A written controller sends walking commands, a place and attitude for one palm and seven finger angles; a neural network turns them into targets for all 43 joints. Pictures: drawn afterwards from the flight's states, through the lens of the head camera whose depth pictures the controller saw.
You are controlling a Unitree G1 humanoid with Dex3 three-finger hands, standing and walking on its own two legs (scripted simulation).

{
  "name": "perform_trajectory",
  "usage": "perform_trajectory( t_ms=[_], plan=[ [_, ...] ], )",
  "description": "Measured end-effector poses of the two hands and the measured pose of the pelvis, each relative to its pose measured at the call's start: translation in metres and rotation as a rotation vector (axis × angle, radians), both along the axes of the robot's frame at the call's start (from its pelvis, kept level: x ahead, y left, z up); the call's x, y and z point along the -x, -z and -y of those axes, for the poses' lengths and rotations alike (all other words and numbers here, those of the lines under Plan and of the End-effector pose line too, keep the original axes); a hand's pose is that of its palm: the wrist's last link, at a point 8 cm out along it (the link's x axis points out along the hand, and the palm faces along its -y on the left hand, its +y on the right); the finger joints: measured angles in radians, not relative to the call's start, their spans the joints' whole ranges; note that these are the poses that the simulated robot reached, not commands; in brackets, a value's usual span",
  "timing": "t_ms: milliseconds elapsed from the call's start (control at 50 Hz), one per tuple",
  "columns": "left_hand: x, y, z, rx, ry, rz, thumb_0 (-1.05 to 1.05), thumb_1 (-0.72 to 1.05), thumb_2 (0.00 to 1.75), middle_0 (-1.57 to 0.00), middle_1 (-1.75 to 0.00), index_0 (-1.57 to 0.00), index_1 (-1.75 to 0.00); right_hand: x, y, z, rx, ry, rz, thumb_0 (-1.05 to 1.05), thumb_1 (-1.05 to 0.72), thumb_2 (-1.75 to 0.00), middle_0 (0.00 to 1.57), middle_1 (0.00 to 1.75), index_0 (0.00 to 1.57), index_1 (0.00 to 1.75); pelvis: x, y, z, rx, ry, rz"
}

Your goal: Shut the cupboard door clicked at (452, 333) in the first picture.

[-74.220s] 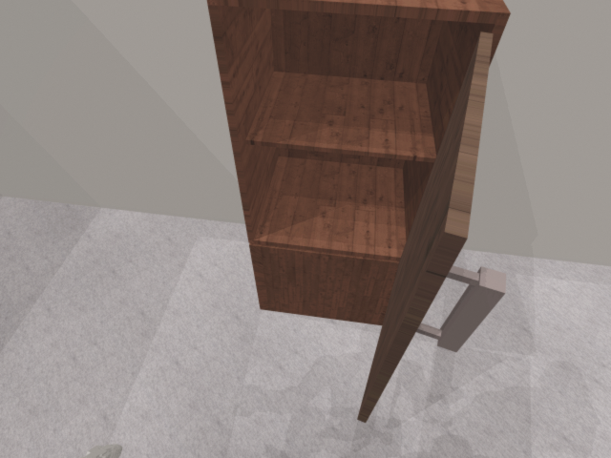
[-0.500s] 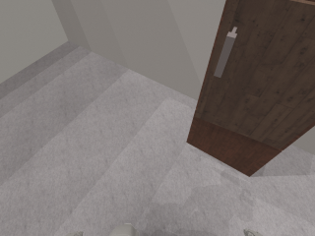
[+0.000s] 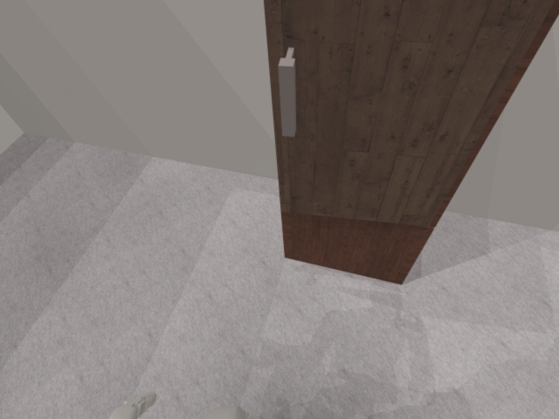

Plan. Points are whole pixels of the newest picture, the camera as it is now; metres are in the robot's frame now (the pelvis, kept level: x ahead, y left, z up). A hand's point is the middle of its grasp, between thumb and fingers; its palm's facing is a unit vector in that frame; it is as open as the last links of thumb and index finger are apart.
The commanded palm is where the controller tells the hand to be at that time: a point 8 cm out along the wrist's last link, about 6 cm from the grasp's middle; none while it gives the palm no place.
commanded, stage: turn to face it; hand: left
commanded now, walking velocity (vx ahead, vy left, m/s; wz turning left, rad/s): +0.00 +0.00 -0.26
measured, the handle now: (289, 93) +0.65 +0.00 +0.09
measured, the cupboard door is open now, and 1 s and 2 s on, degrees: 7 7 7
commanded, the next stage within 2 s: take the last steps up to it in 0.06 s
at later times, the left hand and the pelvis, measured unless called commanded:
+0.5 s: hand out of the picture +0.14 +0.18 -0.16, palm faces -0.13 -0.98 -0.16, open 7.4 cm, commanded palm none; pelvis +0.05 +0.00 +0.02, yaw -9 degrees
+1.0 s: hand (244, 385) +0.20 +0.08 -0.18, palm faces -0.11 -0.98 -0.17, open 7.3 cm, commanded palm none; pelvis +0.16 -0.08 +0.00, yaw -9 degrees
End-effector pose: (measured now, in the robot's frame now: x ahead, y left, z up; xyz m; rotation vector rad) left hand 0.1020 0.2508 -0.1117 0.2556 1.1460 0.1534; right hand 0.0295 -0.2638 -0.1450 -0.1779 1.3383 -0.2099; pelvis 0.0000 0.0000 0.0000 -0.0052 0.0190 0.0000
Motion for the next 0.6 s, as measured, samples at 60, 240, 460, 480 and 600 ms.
perform_trajectory(
  t_ms=[60,240,460,480,600],
  plan=[
    [0.003,0.0,0.009,0.011,0.006,-0.03,0.0,0.91,0.9,-0.2,-0.3,-0.2,-0.3,-0.003,-0.007,0.001,-0.003,0.015,0.015,0.01,-0.91,-0.9,0.2,0.3,0.2,0.3,-0.004,-0.006,0.002,-0.009,0.016,-0.003],
    [0.009,0.025,0.007,0.084,-0.002,-0.097,0.0,0.91,0.9,-0.2,-0.3,-0.2,-0.3,-0.025,-0.019,-0.024,0.012,0.025,0.085,0.01,-0.91,-0.9,0.2,0.3,0.2,0.3,-0.02,-0.002,-0.011,0.013,0.062,0.0],
    [-0.023,0.02,0.01,0.114,0.069,-0.15,0.0,0.91,0.9,-0.2,-0.3,-0.19,-0.3,0.01,-0.034,-0.038,0.012,0.103,0.023,0.01,-0.9,-0.9,0.2,0.3,0.2,0.3,-0.044,-0.015,-0.005,0.022,0.137,-0.005],
    [-0.03,0.019,0.013,0.112,0.079,-0.148,0.0,0.91,0.9,-0.2,-0.3,-0.19,-0.3,0.016,-0.034,-0.036,0.008,0.118,0.005,0.01,-0.9,-0.9,0.21,0.3,0.2,0.3,-0.047,-0.016,-0.002,0.022,0.144,-0.006],
    [-0.078,0.015,0.049,0.09,0.159,-0.126,0.0,0.91,0.9,-0.19,-0.3,-0.19,-0.3,0.045,-0.022,-0.011,-0.022,0.218,-0.105,0.01,-0.9,-0.9,0.21,0.3,0.2,0.3,-0.068,-0.011,0.026,0.013,0.176,-0.009]
  ],
)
